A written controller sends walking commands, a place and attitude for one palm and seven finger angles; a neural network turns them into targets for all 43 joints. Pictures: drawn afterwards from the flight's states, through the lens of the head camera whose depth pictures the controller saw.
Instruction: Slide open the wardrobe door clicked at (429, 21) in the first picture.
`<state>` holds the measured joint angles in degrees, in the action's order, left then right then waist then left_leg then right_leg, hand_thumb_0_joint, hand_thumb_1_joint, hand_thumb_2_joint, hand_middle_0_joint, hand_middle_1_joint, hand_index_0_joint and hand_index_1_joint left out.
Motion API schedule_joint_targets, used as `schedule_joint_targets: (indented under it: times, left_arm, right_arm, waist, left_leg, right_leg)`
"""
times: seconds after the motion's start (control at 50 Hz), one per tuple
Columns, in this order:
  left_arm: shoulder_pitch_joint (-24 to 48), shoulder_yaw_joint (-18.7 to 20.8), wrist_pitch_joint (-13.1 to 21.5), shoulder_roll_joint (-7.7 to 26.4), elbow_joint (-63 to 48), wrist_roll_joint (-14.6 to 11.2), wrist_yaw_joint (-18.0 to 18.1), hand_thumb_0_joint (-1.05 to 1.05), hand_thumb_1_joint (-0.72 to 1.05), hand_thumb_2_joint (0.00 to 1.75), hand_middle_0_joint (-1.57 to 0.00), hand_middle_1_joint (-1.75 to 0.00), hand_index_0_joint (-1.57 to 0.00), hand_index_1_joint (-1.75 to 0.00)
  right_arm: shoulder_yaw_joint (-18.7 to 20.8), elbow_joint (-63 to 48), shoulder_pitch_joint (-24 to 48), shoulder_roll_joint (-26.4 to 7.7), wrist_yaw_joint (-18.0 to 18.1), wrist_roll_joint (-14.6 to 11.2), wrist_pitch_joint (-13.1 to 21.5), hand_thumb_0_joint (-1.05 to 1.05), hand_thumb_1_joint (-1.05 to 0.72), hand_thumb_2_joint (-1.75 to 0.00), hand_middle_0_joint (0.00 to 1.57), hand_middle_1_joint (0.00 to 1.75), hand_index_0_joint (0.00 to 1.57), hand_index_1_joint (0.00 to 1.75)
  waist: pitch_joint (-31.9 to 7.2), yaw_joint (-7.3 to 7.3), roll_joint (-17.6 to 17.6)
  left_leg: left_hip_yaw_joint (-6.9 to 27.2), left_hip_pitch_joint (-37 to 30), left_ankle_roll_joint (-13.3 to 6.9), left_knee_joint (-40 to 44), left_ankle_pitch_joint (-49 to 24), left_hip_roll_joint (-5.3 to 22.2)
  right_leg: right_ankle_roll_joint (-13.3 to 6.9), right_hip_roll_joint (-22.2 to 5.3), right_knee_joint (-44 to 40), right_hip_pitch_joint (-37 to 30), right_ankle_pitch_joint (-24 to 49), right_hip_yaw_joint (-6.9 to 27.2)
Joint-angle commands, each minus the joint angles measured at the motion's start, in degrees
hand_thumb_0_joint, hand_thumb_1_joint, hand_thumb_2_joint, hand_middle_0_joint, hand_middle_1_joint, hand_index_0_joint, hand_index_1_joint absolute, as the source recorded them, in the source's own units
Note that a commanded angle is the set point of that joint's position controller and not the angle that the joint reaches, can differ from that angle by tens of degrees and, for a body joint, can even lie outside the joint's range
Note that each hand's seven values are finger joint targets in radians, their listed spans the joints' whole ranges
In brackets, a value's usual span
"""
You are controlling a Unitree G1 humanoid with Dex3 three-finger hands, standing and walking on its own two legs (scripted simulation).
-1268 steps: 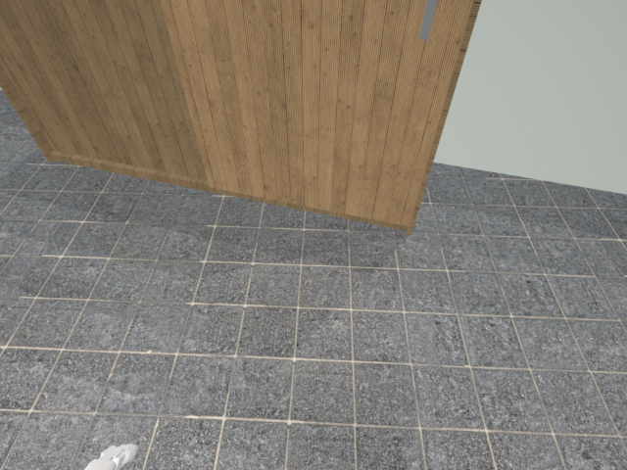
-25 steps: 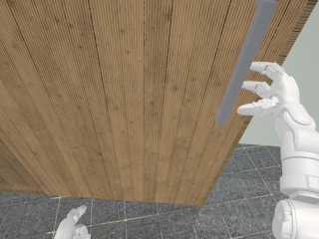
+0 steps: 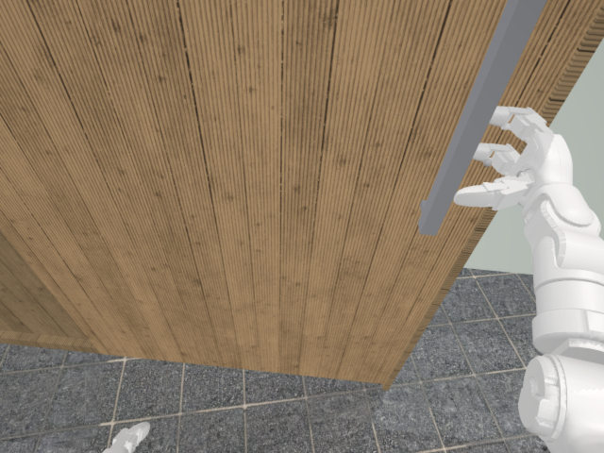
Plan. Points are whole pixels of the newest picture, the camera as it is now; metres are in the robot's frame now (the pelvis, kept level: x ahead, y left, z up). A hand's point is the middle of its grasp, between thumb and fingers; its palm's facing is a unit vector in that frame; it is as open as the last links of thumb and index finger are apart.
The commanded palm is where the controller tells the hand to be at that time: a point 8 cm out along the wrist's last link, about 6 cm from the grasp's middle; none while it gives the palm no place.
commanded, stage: slide the fingers in behind the handle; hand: right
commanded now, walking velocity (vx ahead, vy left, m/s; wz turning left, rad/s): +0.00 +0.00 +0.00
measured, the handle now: (461, 131) +0.48 -0.16 +0.23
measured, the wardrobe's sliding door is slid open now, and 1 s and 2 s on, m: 0.00 0.00 0.00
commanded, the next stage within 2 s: grip the handle and tug to test in 1.62 s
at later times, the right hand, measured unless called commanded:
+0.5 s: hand (478, 172) +0.41 -0.17 +0.21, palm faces +0.06 +1.00 -0.01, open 14.1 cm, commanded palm +0.39 -0.21 +0.21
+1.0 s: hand (469, 166) +0.41 -0.16 +0.22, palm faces +0.05 +1.00 +0.00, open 14.3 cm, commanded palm +0.38 -0.19 +0.21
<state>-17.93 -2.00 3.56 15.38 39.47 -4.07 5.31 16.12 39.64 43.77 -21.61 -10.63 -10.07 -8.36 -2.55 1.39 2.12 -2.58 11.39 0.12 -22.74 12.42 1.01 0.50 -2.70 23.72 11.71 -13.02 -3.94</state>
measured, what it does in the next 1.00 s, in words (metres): stands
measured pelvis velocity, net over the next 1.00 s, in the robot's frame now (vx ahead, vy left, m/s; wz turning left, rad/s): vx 0.01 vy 0.00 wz -0.01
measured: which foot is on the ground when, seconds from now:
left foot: down 0.00-1.00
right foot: down 0.00-1.00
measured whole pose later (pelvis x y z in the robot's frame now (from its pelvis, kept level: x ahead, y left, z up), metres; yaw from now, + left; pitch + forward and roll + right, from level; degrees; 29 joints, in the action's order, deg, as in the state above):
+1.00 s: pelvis +0.01 +0.00 +0.00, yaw -1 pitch +0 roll +0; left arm -13.0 -2.4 1.3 14.4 38.2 -3.6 5.2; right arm 12.4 24.2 38.0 -15.5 -4.7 -10.0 -16.9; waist -2.3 -0.3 2.3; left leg -3.1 8.5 -0.1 -22.0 13.0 1.0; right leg 0.8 -2.6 22.6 8.9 -13.1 -3.3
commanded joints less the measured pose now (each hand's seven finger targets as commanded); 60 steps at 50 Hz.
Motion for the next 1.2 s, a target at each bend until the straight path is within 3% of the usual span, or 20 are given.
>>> schedule_joint_targets:
  times: [0.0, 0.04, 0.06, 0.12, 0.22, 0.24, 0.3, 0.32, 0.38, 0.46, 0.52, 0.56, 0.64, 0.72, 0.8, 0.92, 0.96, 1.06, 1.14, 1.18]
  left_arm:
    - [6.0, 2.4, 2.9, 7.4, -8.9, -0.1, 0.4, 0.00, 0.90, 0.90, -0.20, -0.30, -0.20, -0.30]
    - [6.6, 2.5, 3.1, 7.2, -9.5, 0.0, 0.4, 0.00, 0.90, 0.90, -0.20, -0.30, -0.20, -0.30]
    - [6.6, 2.4, 3.2, 7.0, -9.6, 0.2, 0.3, 0.00, 0.90, 0.90, -0.20, -0.30, -0.20, -0.30]
    - [7.6, 2.4, 3.4, 6.6, -10.5, 0.3, -0.1, 0.00, 0.90, 0.90, -0.20, -0.30, -0.20, -0.30]
    - [9.0, 2.2, 2.5, 6.7, -10.0, -0.1, -0.2, 0.00, 0.90, 0.90, -0.20, -0.30, -0.20, -0.30]
    - [9.3, 2.1, 2.3, 6.8, -9.9, -0.1, -0.1, 0.00, 0.90, 0.90, -0.20, -0.30, -0.20, -0.30]
    - [10.3, 1.7, 1.6, 6.4, -10.1, 0.0, 0.3, 0.00, 0.90, 0.90, -0.20, -0.30, -0.20, -0.30]
    - [10.4, 1.8, 1.5, 6.5, -10.0, 0.0, 0.4, 0.00, 0.90, 0.90, -0.20, -0.30, -0.20, -0.30]
    - [11.0, 1.4, 1.5, 5.5, -10.2, 0.2, 0.5, 0.00, 0.90, 0.90, -0.20, -0.30, -0.20, -0.30]
    - [11.0, 1.4, 1.5, 5.3, -10.0, 0.6, 0.5, 0.00, 0.90, 0.90, -0.20, -0.30, -0.20, -0.30]
    - [11.0, 1.4, 1.3, 5.5, -9.6, 0.5, 0.5, 0.00, 0.90, 0.90, -0.20, -0.30, -0.20, -0.30]
    - [11.5, 1.3, 1.3, 5.2, -9.9, 0.5, 0.5, 0.00, 0.90, 0.90, -0.20, -0.30, -0.20, -0.30]
    - [11.6, 1.3, 0.9, 5.3, -10.0, 0.5, 0.4, 0.00, 0.90, 0.90, -0.20, -0.30, -0.20, -0.30]
    - [11.6, 1.6, 0.6, 5.7, -10.1, 0.6, 0.3, 0.00, 0.90, 0.90, -0.20, -0.30, -0.20, -0.30]
    - [12.0, 1.5, 0.7, 5.1, -10.7, 0.5, -0.1, 0.00, 0.90, 0.90, -0.20, -0.30, -0.20, -0.30]
    - [12.0, 1.9, 0.5, 5.7, -10.3, 0.6, 0.2, 0.00, 0.90, 0.90, -0.20, -0.30, -0.20, -0.30]
    - [12.2, 1.6, 0.7, 5.1, -10.4, 0.5, 0.1, 0.00, 0.90, 0.90, -0.20, -0.30, -0.20, -0.30]
    - [12.1, 1.7, 1.0, 5.0, -10.1, 0.6, -0.1, 0.00, 0.90, 0.90, -0.20, -0.30, -0.20, -0.30]
    - [12.1, 1.7, 0.8, 5.3, -9.6, 0.7, 0.2, 0.00, 0.90, 0.90, -0.20, -0.30, -0.20, -0.30]
    - [12.2, 1.6, 0.8, 5.1, -9.4, 0.7, 0.3, 0.00, 0.90, 0.90, -0.20, -0.30, -0.20, -0.30]
  right_arm:
    - [1.8, -15.5, 29.5, -12.3, 0.2, -0.5, 2.7, 0.00, 0.50, -0.30, 0.30, 1.20, 0.30, 1.20]
    - [2.7, -19.2, 29.0, -13.1, 0.9, -0.4, 2.9, 0.00, 0.50, -0.30, 0.30, 1.20, 0.30, 1.20]
    - [3.5, -20.4, 28.5, -13.6, 1.2, -0.4, 2.9, 0.00, 0.50, -0.30, 0.30, 1.20, 0.30, 1.20]
    - [2.2, -24.6, 24.0, -10.6, 1.3, -1.2, 2.8, 0.00, 0.50, -0.30, 0.30, 1.20, 0.30, 1.20]
    - [-1.1, -23.4, 20.0, -6.1, 1.1, -1.6, -1.7, 0.00, 0.50, -0.30, 0.30, 1.20, 0.30, 1.20]
    - [0.4, -23.0, 20.3, -7.7, 1.5, -1.5, -2.9, 0.00, 0.50, -0.30, 0.30, 1.20, 0.30, 1.20]
    - [-1.1, -24.1, 23.8, -6.3, 2.5, -1.1, -5.2, 0.00, 0.50, -0.30, 0.30, 1.20, 0.30, 1.20]
    - [0.0, -25.0, 24.1, -8.0, 3.1, -0.9, -4.9, 0.00, 0.50, -0.30, 0.30, 1.20, 0.30, 1.20]
    - [-2.6, -27.8, 27.5, -5.0, 3.8, -0.9, -3.7, 0.00, 0.50, -0.30, 0.30, 1.20, 0.30, 1.20]
    - [-1.6, -27.4, 26.5, -5.4, 4.2, -1.0, -2.2, 0.00, 0.50, -0.30, 0.30, 1.20, 0.30, 1.20]
    - [-3.2, -25.9, 26.9, -4.2, 3.8, -0.7, -2.3, 0.00, 0.50, -0.30, 0.30, 1.20, 0.30, 1.20]
    - [-3.2, -26.2, 26.3, -3.7, 3.7, -0.8, -2.8, 0.00, 0.50, -0.30, 0.30, 1.20, 0.30, 1.20]
    - [-2.3, -25.9, 24.4, -4.0, 3.6, -1.1, -3.3, 0.00, 0.50, -0.30, 0.30, 1.20, 0.30, 1.20]
    - [-0.1, -25.2, 20.9, -5.8, 3.7, -1.5, -4.0, 0.00, 0.50, -0.30, 0.30, 1.20, 0.30, 1.20]
    - [-3.4, -28.4, 21.6, -1.8, 4.1, -1.1, -4.1, 0.00, 0.50, -0.30, 0.30, 1.20, 0.30, 1.20]
    - [-1.9, -29.3, 22.1, -4.0, 4.7, -0.8, -4.5, 0.00, 0.50, -0.30, 0.30, 1.20, 0.30, 1.20]
    - [-5.3, -30.2, 22.8, -0.2, 4.5, -0.7, -4.8, 0.00, 0.50, -0.30, 0.30, 1.20, 0.30, 1.20]
    - [-7.3, -31.7, 23.1, 2.5, 5.4, -0.8, -5.2, 0.00, 0.50, -0.30, 0.30, 1.20, 0.30, 1.20]
    - [-6.2, -29.2, 22.9, 1.5, 5.6, -1.0, -5.8, 0.00, 0.50, -0.30, 0.30, 1.20, 0.30, 1.20]
    - [-6.9, -29.4, 25.0, 2.1, 5.5, -0.7, -5.9, 0.00, 0.50, -0.30, 0.30, 1.20, 0.30, 1.20]
  waist:
    - [-14.0, -0.19, -1.0]
    - [-16.2, -0.81, 1.4]
    - [-17.2, -1.17, 0.3]
    - [-19.7, -1.81, 0.6]
    - [-14.0, -1.15, -2.4]
    - [-13.2, -1.31, -2.6]
    - [-12.3, -0.63, -2.4]
    - [-12.8, -0.75, -3.1]
    - [-15.6, -0.28, -0.4]
    - [-18.4, -0.84, -1.0]
    - [-17.7, -0.27, -2.4]
    - [-17.6, -0.81, -0.7]
    - [-17.1, -1.38, -1.1]
    - [-16.5, -2.08, -4.4]
    - [-16.2, -1.73, -2.1]
    - [-16.2, -1.56, -2.6]
    - [-15.7, -1.08, -0.8]
    - [-16.4, -0.77, -1.1]
    - [-15.2, -0.79, -4.1]
    - [-15.6, -0.51, -2.5]
  left_leg:
    - [0.1, -2.3, -1.6, 2.1, -12.7, -1.6]
    - [0.4, -3.2, -1.8, 2.0, -13.5, -1.5]
    - [0.2, -4.4, -1.9, 1.6, -14.9, -1.6]
    - [0.1, -6.2, -2.0, 0.9, -18.7, -1.6]
    - [-0.6, -3.6, -1.6, 1.7, -16.8, -1.7]
    - [-0.4, -3.3, -1.5, 1.9, -16.2, -1.7]
    - [-0.2, -2.0, -1.3, 2.5, -13.6, -1.5]
    - [-0.2, -2.5, -1.4, 2.5, -13.8, -1.6]
    - [0.0, -2.8, -1.6, 2.0, -15.2, -1.4]
    - [0.0, -4.7, -1.7, 1.3, -18.1, -1.4]
    - [-0.1, -4.6, -1.6, 1.6, -18.4, -1.4]
    - [-0.1, -4.9, -1.7, 1.4, -18.9, -1.3]
    - [-0.2, -5.9, -1.8, 1.4, -20.2, -1.2]
    - [-0.3, -7.0, -1.6, 1.6, -20.4, -1.3]
    - [-0.4, -6.2, -1.6, 1.3, -20.2, -1.3]
    - [-0.1, -6.3, -1.5, 2.0, -19.0, -1.3]
    - [-0.4, -5.4, -1.6, 1.9, -18.7, -1.3]
    - [-0.7, -4.8, -1.7, 1.6, -19.3, -1.6]
    - [-0.6, -4.6, -1.5, 2.1, -17.9, -1.6]
    - [-0.5, -4.2, -1.6, 2.1, -17.7, -1.5]
  right_leg:
    - [-2.8, 1.8, -1.9, -6.8, 11.1, 2.6]
    - [-2.9, 1.8, -1.7, -8.5, 12.8, 2.6]
    - [-2.8, 1.8, -1.6, -8.6, 14.3, 2.7]
    - [-2.6, 1.6, -1.0, -10.7, 18.3, 2.3]
    - [-2.5, 1.5, -1.6, -8.9, 15.7, 2.2]
    - [-2.6, 1.6, -1.8, -8.2, 14.6, 2.3]
    - [-2.7, 1.9, -2.0, -7.9, 12.4, 2.5]
    - [-2.7, 1.7, -1.7, -8.6, 13.3, 2.6]
    - [-2.5, 2.0, -1.1, -10.6, 14.8, 2.8]
    - [-2.5, 2.1, -0.7, -11.6, 17.2, 2.8]
    - [-2.6, 2.0, -0.7, -11.7, 17.2, 2.8]
    - [-2.5, 2.2, -0.8, -11.4, 17.3, 2.7]
    - [-2.6, 2.2, -1.0, -10.6, 18.1, 2.5]
    - [-2.8, 2.2, -1.3, -9.4, 17.7, 2.2]
    - [-2.6, 2.2, -1.3, -9.9, 18.0, 2.1]
    - [-2.9, 2.1, -1.5, -10.5, 17.1, 1.9]
    - [-2.6, 2.2, -1.5, -10.8, 17.3, 2.1]
    - [-2.4, 2.0, -1.2, -12.1, 18.6, 2.6]
    - [-2.6, 2.1, -1.6, -11.2, 16.8, 2.8]
    - [-2.6, 2.2, -1.4, -11.6, 16.7, 2.6]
